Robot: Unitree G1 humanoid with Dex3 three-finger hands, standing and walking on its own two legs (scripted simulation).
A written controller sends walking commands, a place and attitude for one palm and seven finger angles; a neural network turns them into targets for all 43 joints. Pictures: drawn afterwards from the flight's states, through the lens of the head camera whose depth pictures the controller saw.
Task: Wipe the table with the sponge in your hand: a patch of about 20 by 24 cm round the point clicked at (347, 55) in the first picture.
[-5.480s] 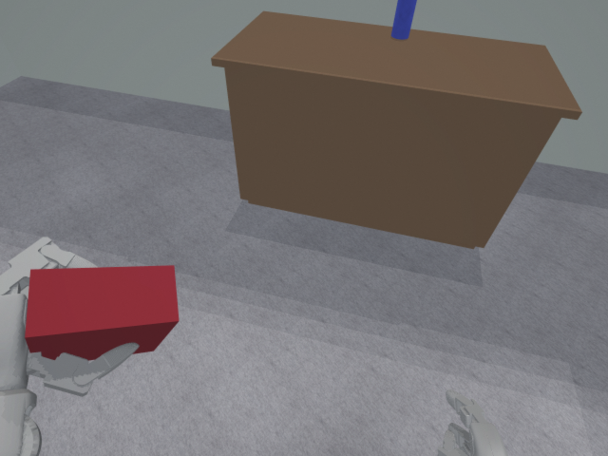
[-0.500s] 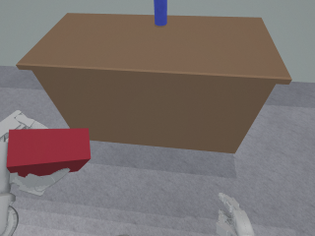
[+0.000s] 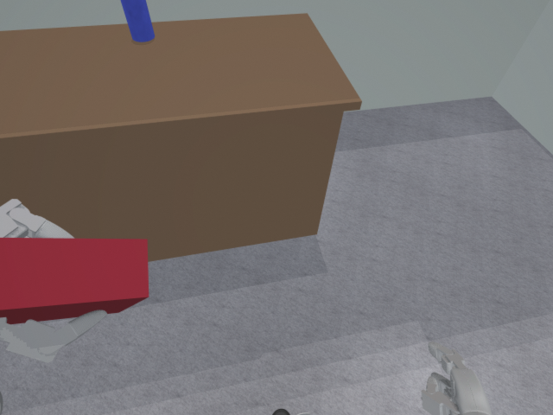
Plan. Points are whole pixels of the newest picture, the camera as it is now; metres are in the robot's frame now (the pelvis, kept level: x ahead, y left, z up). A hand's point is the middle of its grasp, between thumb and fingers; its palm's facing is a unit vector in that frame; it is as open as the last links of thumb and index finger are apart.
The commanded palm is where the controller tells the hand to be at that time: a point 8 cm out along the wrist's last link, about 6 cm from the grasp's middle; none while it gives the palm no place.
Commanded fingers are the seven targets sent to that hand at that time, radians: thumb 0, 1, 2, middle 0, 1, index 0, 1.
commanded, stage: turn to face it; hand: left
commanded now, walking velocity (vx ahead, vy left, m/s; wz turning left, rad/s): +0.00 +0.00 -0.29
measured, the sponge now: (91, 282) +0.23 +0.20 +0.15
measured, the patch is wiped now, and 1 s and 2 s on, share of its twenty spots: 0.00 0.00 0.00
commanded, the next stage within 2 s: take the last steps up to it in 0.16 s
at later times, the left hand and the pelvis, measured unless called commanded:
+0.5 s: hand (135, 309) +0.19 +0.14 +0.18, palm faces +0.15 -0.81 -0.57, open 10.0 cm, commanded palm +0.14 +0.21 +0.18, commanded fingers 0.00 0.10 1.30 -1.20 -1.60 -1.20 -1.60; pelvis -0.06 -0.05 +0.01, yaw -7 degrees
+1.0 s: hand (115, 290) +0.21 +0.17 +0.17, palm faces +0.32 -0.83 -0.45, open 10.0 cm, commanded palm +0.15 +0.23 +0.18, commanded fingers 0.00 0.10 1.30 -1.20 -1.60 -1.20 -1.60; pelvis -0.03 -0.04 +0.00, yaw -4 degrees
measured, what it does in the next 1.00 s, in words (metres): steps on the spot: right foot, then left foot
